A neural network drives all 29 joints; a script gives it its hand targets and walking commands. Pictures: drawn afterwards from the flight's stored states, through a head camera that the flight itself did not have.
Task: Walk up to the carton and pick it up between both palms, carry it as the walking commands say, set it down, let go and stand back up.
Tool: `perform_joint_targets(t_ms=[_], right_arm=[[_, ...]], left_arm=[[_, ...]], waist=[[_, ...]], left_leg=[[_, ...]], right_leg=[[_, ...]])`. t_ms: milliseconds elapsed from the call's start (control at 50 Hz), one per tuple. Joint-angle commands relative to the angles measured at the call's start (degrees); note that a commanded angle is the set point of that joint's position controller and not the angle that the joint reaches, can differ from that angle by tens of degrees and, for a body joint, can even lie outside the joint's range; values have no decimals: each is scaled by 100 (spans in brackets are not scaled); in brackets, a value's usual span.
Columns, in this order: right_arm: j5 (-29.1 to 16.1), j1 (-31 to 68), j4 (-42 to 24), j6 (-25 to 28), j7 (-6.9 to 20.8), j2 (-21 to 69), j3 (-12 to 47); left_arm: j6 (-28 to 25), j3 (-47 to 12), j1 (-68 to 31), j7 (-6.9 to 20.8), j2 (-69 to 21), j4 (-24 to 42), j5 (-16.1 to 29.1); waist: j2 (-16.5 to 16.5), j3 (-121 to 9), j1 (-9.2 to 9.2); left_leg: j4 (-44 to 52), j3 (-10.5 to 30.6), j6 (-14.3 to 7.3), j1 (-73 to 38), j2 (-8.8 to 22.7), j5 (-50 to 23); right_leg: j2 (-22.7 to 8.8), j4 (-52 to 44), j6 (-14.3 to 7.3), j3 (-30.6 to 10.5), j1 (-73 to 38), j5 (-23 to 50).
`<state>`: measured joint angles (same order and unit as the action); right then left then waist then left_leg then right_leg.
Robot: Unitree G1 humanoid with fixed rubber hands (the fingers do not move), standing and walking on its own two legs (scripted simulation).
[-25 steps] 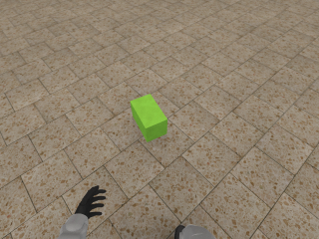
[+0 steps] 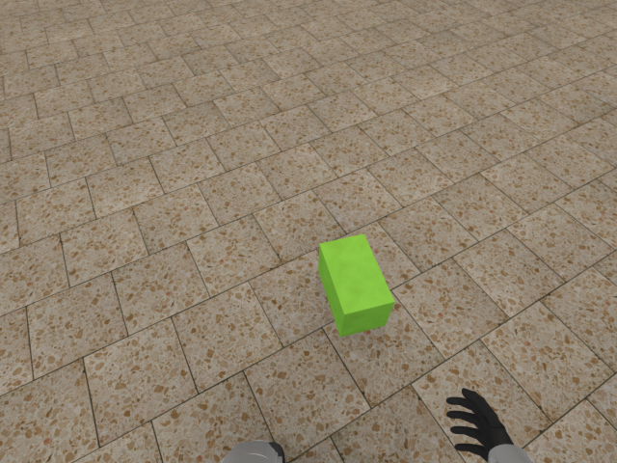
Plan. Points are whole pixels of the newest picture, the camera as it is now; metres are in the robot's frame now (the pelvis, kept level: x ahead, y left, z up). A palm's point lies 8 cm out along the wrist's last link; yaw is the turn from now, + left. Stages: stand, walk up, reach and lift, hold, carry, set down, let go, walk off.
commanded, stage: walk up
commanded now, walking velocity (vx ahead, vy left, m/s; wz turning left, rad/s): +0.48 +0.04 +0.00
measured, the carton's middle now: (352, 284) +0.73 -0.04 -0.67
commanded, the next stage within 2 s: none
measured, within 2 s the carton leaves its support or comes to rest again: neither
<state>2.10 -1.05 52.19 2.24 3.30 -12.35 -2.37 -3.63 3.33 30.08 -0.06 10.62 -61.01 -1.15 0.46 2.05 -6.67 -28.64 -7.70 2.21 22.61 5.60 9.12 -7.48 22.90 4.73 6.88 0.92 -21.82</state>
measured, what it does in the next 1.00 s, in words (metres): walks ahead: right foot, then left foot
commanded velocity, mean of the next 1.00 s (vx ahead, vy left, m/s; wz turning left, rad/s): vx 0.25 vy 0.02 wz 0.00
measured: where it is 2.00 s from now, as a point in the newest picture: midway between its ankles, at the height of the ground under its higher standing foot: (326, 430)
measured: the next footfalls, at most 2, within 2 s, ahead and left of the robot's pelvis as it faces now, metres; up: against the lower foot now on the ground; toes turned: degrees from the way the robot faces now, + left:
right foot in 0.50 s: +0.31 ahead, -0.13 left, +0.00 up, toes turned -4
left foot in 0.96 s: +0.36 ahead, +0.15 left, +0.00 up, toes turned +6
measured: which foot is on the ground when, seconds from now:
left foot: down 0.00-0.50, up 0.52-0.94, down 0.96-1.00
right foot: down 0.00-0.00, up 0.02-0.48, down 0.50-1.00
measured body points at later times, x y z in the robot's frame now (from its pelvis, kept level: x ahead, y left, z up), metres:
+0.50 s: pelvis +0.19 -0.02 +0.00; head +0.21 -0.03 +0.45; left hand +0.34 +0.20 -0.13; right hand +0.08 -0.24 -0.15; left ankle +0.09 +0.13 -0.73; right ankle +0.27 -0.12 -0.74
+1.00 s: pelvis +0.28 +0.02 +0.01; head +0.29 +0.03 +0.46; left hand +0.23 +0.24 -0.15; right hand +0.38 -0.21 -0.14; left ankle +0.32 +0.15 -0.73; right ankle +0.27 -0.12 -0.73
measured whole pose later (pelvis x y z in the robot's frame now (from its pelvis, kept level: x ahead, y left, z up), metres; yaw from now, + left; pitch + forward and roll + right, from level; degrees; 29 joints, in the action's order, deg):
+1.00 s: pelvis +0.28 +0.02 +0.01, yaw +2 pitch -1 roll +0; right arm 0.4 -8.5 58.4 0.3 -1.1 -9.7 -2.3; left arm -0.6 1.8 20.6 -1.4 8.9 -62.4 0.1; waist -0.6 2.5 -2.8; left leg -24.5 -3.7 1.0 14.4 2.9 9.5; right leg -5.2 26.8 2.2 6.6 10.6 -15.8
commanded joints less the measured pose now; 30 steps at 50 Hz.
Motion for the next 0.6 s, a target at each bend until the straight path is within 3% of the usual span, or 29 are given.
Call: perform_joint_targets(t_ms=[0, 20, 40, 60, 80, 120, 160, 200, 320, 340, 360, 380, 420, 440, 460, 480, 500, 520, 540, 560, 580], right_arm=[[90, -2657, 525, 201, -228, -1320, -379], [-15, -3081, 651, 129, -289, -1904, -470], [-103, -2618, 600, 123, -266, -1495, -370], [-80, -2121, 446, 213, -268, -1134, -297], [-65, -1708, 362, 286, -264, -830, -231], [-62, -1517, 447, 367, -288, -507, -131], [-81, -1789, 584, 405, -296, -447, -95], [-87, -2026, 655, 395, -325, -460, -92], [-55, -2453, 785, 312, -408, -552, -135], [-58, -2464, 811, 303, -405, -539, -147], [-76, -2481, 938, 236, -417, -491, -159], [-75, -2521, 1000, 194, -419, -532, -181], [-110, -2469, 1072, 145, -421, -654, -204], [-138, -2471, 1100, 117, -418, -659, -190], [-135, -2596, 1135, 101, -410, -465, -117], [-116, -2732, 1041, 110, -420, -146, -43], [-101, -2882, 947, 55, -435, -98, -90], [-26, -2777, 1010, -59, -434, -304, -209], [11, -2434, 874, -107, -384, -344, -253], [40, -2376, 864, -135, -341, -168, -227], [15, -2392, 872, -181, -308, -50, -210]], left_arm=[[-55, -43, -234, 34, 375, 546, -19], [-69, 0, -406, -18, 364, 719, -38], [-31, 83, -683, -50, 609, 611, -41], [-28, 107, -701, -39, 552, 429, -37], [-17, 99, -594, -10, 420, 337, -29], [148, 117, -463, 69, 370, 184, -34], [303, 145, -705, 120, 372, 221, -49], [398, 144, -1181, 162, 336, 372, -79], [464, 24, -2413, 249, 200, 808, 8], [428, -4, -2531, 237, 185, 891, 31], [356, -46, -2592, 230, 157, 999, 44], [316, -22, -2568, 197, 220, 993, 37], [217, 38, -2306, 115, 353, 894, 27], [151, 63, -1946, 76, 438, 737, 16], [72, 115, -1440, 29, 668, 540, -23], [4, 189, -852, -9, 1107, 461, -73], [63, 343, -310, -26, 1591, 362, 21], [107, 383, -387, -44, 1628, 357, 105], [128, 333, -761, -112, 1423, 444, 88], [111, 272, -1221, -125, 1067, 515, 60], [77, 210, -1423, -126, 812, 532, 48]], waist=[[1471, -1021, 1268], [2420, -1400, 1473], [1262, -1016, 1297], [450, -632, 1090], [195, -367, 785], [638, -276, 522], [899, -252, 520], [936, -142, 595], [1024, 245, 931], [1146, 280, 971], [1401, 227, 905], [1363, 227, 923], [985, 259, 830], [646, 170, 699], [143, -112, 540], [-929, -595, 355], [-2080, -1106, 74], [-1119, -910, 182], [-378, -433, 328], [-330, -58, 563], [-617, 36, 719]], left_leg=[[556, 1835, -433, -3573, 1427, 431], [1710, 3840, -1117, -3864, 2274, 965], [1649, 3684, -1250, -3422, 2289, 812], [1381, 3205, -1089, -2808, 2248, -337], [1283, 2458, -929, -2149, 1865, -1369], [1295, 1453, -780, -1517, 1375, -2376], [1230, 1024, -793, -1429, 1211, -3124], [1290, 909, -826, -1530, 1224, -3173], [1480, 581, -748, -1684, 1203, -2517], [1486, 438, -671, -1583, 1088, -2136], [1509, 304, -687, -1415, 748, -1355], [1511, 407, -741, -1340, 767, -1010], [1201, 573, -705, -1259, 912, -590], [758, 504, -622, -1145, 815, -333], [-36, 342, -500, -842, 517, -99], [-1329, 115, -282, -209, 188, 1101], [-2836, 236, -187, 782, -277, 2802], [-3580, 824, -190, 935, -104, 2617], [-3887, 1024, -151, 1076, 21, 2073], [-3761, 1001, -83, 903, 209, 1491], [-3619, 968, -43, 725, 251, 1149]], right_leg=[[8, 3111, -546, 0, 2649, -658], [477, 4445, -444, -289, 3870, -1464], [125, 5068, -457, -758, 4238, -970], [-60, 5135, -471, -866, 4103, -354], [-256, 4845, -419, -869, 3641, 239], [-223, 4510, -312, -730, 3059, 495], [-70, 4332, -270, -563, 2974, 736], [-35, 3986, -251, -473, 3189, 1008], [129, 2150, -236, -146, 3020, 1472], [195, 1786, -272, -47, 2724, 1471], [300, 1524, -304, 46, 2319, 1204], [413, 1403, -311, 153, 2058, 1059], [440, 902, -317, 159, 1564, 1076], [474, 432, -317, 236, 1031, 1219], [312, 230, -363, 33, 218, 1197], [-884, 65, -534, -1208, -538, 1853], [-2153, -727, -1318, -2964, -939, 1631], [-2404, -1039, -1324, -3628, -466, 1215], [-2310, -980, -1160, -3384, 75, 1237], [-1904, -946, -1029, -2562, 649, 1687], [-1535, -933, -918, -1972, 947, 2014]])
